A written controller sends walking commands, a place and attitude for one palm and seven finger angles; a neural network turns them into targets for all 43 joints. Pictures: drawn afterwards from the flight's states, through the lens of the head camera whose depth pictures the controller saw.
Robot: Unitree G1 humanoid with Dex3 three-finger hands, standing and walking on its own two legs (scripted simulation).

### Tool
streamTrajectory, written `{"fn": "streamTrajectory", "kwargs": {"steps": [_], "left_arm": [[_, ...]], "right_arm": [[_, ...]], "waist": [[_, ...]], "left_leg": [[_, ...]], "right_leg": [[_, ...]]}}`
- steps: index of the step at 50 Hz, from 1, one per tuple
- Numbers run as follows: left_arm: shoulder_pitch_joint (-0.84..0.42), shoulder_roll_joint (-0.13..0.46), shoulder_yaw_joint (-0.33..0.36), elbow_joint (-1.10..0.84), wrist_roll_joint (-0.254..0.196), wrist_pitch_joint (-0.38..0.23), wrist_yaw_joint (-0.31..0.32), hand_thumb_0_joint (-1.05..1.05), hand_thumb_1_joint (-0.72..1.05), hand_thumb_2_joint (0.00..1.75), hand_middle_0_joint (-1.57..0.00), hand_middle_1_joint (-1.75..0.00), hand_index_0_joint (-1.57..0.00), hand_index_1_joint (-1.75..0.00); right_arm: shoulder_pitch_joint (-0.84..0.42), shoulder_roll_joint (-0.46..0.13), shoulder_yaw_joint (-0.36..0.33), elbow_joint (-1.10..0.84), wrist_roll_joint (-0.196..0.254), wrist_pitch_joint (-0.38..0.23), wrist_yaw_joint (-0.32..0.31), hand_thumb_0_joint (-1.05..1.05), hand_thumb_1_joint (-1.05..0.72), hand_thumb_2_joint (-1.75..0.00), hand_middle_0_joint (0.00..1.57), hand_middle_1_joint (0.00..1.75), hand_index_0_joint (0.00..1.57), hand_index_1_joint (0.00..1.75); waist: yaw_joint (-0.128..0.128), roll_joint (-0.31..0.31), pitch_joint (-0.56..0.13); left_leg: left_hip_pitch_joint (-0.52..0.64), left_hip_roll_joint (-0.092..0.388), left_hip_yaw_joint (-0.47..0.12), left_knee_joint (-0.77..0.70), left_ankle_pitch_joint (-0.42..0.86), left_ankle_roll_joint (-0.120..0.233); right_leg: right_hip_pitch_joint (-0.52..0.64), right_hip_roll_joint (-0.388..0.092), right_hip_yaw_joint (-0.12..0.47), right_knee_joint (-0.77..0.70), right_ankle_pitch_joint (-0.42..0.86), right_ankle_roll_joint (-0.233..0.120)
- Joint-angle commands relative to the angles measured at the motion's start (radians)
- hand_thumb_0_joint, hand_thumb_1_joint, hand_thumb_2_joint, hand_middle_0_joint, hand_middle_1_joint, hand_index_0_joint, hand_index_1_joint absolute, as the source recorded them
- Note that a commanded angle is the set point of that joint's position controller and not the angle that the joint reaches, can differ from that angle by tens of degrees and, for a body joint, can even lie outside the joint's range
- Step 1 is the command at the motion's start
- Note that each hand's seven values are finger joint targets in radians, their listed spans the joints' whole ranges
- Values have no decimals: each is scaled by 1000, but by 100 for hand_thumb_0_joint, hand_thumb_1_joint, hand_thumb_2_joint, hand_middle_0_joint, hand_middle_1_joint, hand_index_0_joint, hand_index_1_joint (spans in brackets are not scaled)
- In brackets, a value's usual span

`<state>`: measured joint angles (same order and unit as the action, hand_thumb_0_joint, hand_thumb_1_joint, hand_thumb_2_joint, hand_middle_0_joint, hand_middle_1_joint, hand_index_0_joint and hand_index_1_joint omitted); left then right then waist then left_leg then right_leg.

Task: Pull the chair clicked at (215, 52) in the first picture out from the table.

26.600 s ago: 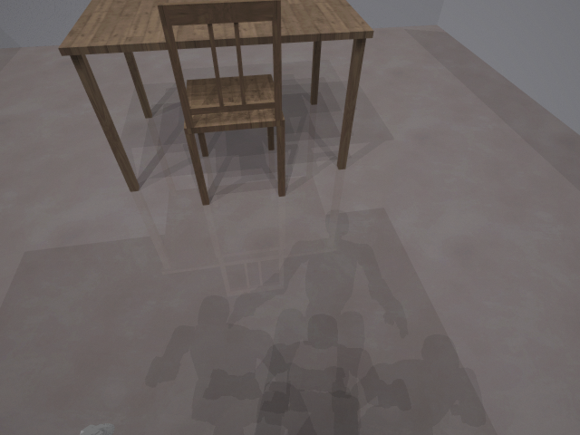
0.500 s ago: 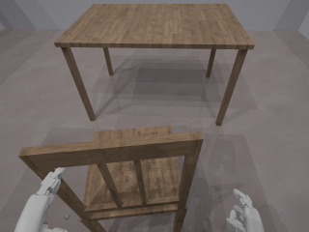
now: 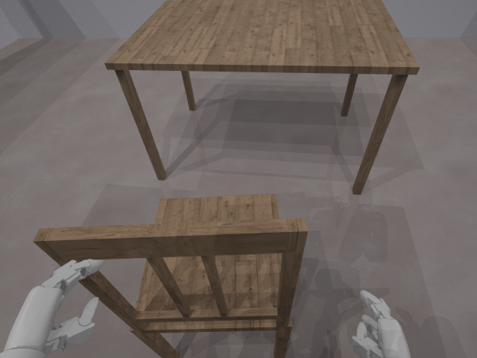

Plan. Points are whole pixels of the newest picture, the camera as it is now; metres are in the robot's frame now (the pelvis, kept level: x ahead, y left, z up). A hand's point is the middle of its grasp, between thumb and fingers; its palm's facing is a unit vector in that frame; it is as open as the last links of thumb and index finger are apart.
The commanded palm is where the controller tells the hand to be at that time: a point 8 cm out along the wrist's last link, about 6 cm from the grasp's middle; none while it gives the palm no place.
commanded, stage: draw the hand back to the body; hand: left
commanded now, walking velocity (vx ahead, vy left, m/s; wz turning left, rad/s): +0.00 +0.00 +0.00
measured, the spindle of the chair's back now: (172, 288) +0.25 +0.18 -0.09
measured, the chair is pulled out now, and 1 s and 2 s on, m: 0.71 0.71 0.71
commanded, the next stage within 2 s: step back with the hand held close in 0.34 s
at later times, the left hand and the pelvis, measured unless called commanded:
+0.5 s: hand (85, 326) +0.13 +0.24 +0.06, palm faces +0.17 -0.82 -0.54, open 6.3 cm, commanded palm +0.13 +0.29 +0.18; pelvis -0.01 -0.01 +0.00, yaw +0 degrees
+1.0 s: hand out of the picture +0.10 +0.30 +0.18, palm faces +0.50 -0.71 -0.49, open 7.2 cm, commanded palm +0.04 +0.33 +0.18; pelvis -0.10 +0.03 -0.01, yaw +0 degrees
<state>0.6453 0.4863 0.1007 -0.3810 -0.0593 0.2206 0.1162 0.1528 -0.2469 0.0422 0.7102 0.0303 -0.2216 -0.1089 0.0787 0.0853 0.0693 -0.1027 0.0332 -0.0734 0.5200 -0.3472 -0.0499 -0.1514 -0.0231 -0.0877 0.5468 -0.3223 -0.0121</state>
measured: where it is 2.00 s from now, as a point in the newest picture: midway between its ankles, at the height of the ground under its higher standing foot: outside the picture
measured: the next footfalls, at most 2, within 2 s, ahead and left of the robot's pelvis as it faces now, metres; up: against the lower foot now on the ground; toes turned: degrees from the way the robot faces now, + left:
right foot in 1.20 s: -0.09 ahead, -0.10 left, +0.00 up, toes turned +1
right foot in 1.58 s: -0.18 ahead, -0.09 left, +0.00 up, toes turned +0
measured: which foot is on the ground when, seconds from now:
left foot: down 0.00-1.00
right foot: down 0.00-1.00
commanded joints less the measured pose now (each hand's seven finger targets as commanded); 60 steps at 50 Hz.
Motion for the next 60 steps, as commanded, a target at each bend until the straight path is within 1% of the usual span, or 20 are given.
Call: {"fn": "streamTrajectory", "kwargs": {"steps": [1, 23, 24, 25, 26, 28, 31, 34, 36, 39, 41, 44, 45, 47, 49, 50, 52, 55, 57, 60], "left_arm": [[-303, 243, 408, -529, 7, -243, 122, 0, 90, 90, -20, -30, -20, -30], [-341, 237, 388, -567, 11, -265, 112, 0, 90, 90, -20, -30, -20, -30], [-499, 434, 516, -534, -39, -307, 77, 0, 90, 90, -20, -30, -20, -30], [-517, 418, 499, -504, -33, -307, 57, 0, 90, 90, -20, -30, -20, -30], [-469, 347, 460, -471, -36, -303, 52, 0, 90, 90, -20, -30, -20, -30], [-410, 309, 428, -468, -33, -305, 51, 0, 90, 90, -20, -30, -20, -30], [-287, 322, 451, -507, -29, -325, 63, 0, 90, 90, -20, -30, -20, -30], [-234, 327, 467, -556, -26, -334, 77, 0, 90, 90, -20, -30, -20, -30], [-172, 328, 497, -549, -27, -348, 84, 0, 90, 90, -20, -30, -20, -30], [-142, 269, 521, -434, -17, -374, 92, 0, 90, 90, -20, -30, -20, -30], [-72, 192, 503, -291, -10, -372, 83, 0, 90, 90, -20, -30, -20, -30], [-111, 114, 439, -150, 8, -352, 79, 0, 90, 90, -20, -30, -20, -30], [-76, 70, 405, -82, 5, -342, 78, 0, 90, 90, -20, -30, -20, -30], [-145, 78, 379, -127, 22, -339, 77, 0, 90, 90, -20, -30, -20, -30], [-168, 97, 385, -181, 33, -343, 81, 0, 90, 90, -20, -30, -20, -30], [-186, 128, 402, -217, 37, -349, 87, 0, 90, 90, -20, -30, -20, -30], [-244, 134, 410, -360, 57, -382, 90, 0, 90, 90, -20, -30, -20, -30], [-249, 193, 471, -428, 70, -425, 81, 0, 90, 90, -20, -30, -20, -30], [-191, 176, 490, -417, 78, -461, 68, 0, 90, 90, -20, -30, -20, -30], [-114, 191, 543, -358, 60, -508, 52, 0, 90, 90, -20, -30, -20, -30]], "right_arm": [[-110, -88, -35, -146, 8, -66, -5, 0, -90, -90, 20, 30, 20, 30], [-113, -91, -29, -142, 5, -92, 4, 0, -90, -90, 20, 30, 20, 30], [-35, -121, -64, -224, 53, -28, -6, 0, -90, -90, 20, 30, 20, 30], [-42, -106, -54, -233, 57, -4, -5, 0, -90, -90, 20, 30, 20, 30], [-48, -93, -56, -245, 56, 11, -10, 0, -90, -90, 20, 30, 20, 30], [-65, -94, -56, -260, 48, 31, -9, 0, -90, -90, 20, 30, 20, 30], [-67, -95, -57, -277, 42, 61, -10, 0, -90, -90, 20, 30, 20, 30], [-79, -94, -69, -286, 36, 83, -11, 0, -90, -90, 20, 30, 20, 30], [-73, -90, -73, -283, 35, 94, -14, 0, -90, -90, 20, 30, 20, 30], [-79, -81, -82, -250, 17, 94, -20, 0, -90, -90, 20, 30, 20, 30], [-64, -79, -88, -232, 12, 96, -15, 0, -90, -90, 20, 30, 20, 30], [-70, -81, -103, -201, 12, 110, -2, 0, -90, -90, 20, 30, 20, 30], [-83, -82, -104, -191, 15, 112, 0, 0, -90, -90, 20, 30, 20, 30], [-88, -81, -84, -210, 10, 125, 3, 0, -90, -90, 20, 30, 20, 30], [-95, -86, -72, -238, 5, 128, -5, 0, -90, -90, 20, 30, 20, 30], [-112, -94, -68, -249, 5, 123, -12, 0, -90, -90, 20, 30, 20, 30], [-92, -108, -62, -283, 2, 100, -14, 0, -90, -90, 20, 30, 20, 30], [-90, -107, -77, -283, -5, 66, -11, 0, -90, -90, 20, 30, 20, 30], [-66, -104, -81, -277, -12, 36, 0, 0, -90, -90, 20, 30, 20, 30], [-29, -98, -87, -236, -18, -6, 7, 0, -90, -90, 20, 30, 20, 30]], "waist": [[-7, 120, -232], [-5, 119, -225], [-17, 13, -94], [-26, 56, -119], [-29, 44, -130], [-30, 50, -198], [-19, 125, -288], [-17, 96, -311], [-16, 121, -334], [-29, 8, -268], [-40, -57, -237], [-60, -250, -135], [-67, -225, -102], [-69, -260, -69], [-65, -186, -47], [-63, -79, -22], [-60, 108, -51], [-51, 187, -99], [-44, 230, -54], [-46, 202, -59]], "left_leg": [[21, -7, 27, -46, 414, 53], [3, -2, 26, -50, 329, 60], [-30, 42, -14, -35, 352, 69], [-16, 35, -11, -46, 319, 64], [-6, 36, -4, -37, 350, 59], [24, 35, 4, -21, 428, 52], [52, 61, -21, -56, 535, 58], [6, 76, -33, -51, 566, 56], [-9, 82, -42, -62, 516, 63], [-74, 68, -31, -47, 380, 57], [-102, 49, -9, -31, 226, 57], [-100, -18, 41, 148, -26, 48], [-81, -16, 41, 167, -49, 54], [-120, 15, 19, 122, -75, 68], [-219, 64, -38, -33, -170, 94], [-310, 101, -77, -152, -246, 115], [-550, 201, -211, -340, -414, 167], [-624, 211, -186, -315, -391, 183], [-681, 190, -160, -276, -417, 188], [-519, 160, -112, -190, -321, 159]], "right_leg": [[90, -48, 27, -59, 391, -11], [66, -53, 22, -65, 317, -8], [-24, -97, 141, -122, 432, -6], [-12, -116, 157, -130, 480, -13], [13, -129, 147, -122, 540, -14], [53, -145, 133, -93, 611, -13], [100, -128, 113, -48, 569, -3], [125, -122, 98, -26, 570, 2], [122, -121, 100, -25, 514, 4], [40, -140, 120, -73, 434, -4], [-23, -153, 129, -127, 297, -10], [-270, -237, 200, -285, -56, -60], [-354, -244, 214, -314, -153, -79], [-407, -222, 148, -268, -243, -59], [-377, -155, 114, -189, -316, -18], [-312, -109, 99, -124, -311, 6], [-45, -26, 61, 148, -108, 34], [99, -4, 65, 231, 21, 42], [130, 17, 55, 191, 46, 33], [29, 18, 65, 15, 33, 9]]}}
